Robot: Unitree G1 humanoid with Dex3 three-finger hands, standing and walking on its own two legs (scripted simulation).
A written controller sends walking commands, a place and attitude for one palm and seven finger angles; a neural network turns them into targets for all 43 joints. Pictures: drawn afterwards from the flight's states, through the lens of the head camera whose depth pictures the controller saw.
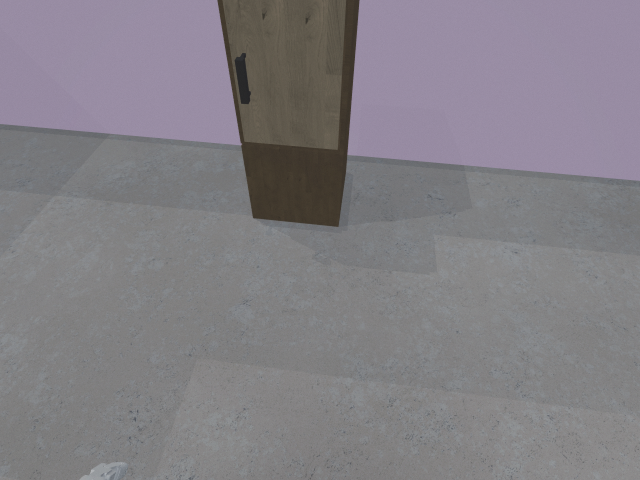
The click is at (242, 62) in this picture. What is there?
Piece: cupboard door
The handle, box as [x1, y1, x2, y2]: [235, 53, 250, 103]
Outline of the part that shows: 242,53 239,57 236,57 235,65 241,103 248,103 250,91 248,90 245,71 245,53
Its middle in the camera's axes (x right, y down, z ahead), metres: -0.24 -0.50 +1.22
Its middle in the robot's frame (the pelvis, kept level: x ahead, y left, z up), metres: +1.23 +0.30 -0.09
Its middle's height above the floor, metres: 0.68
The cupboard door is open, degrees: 0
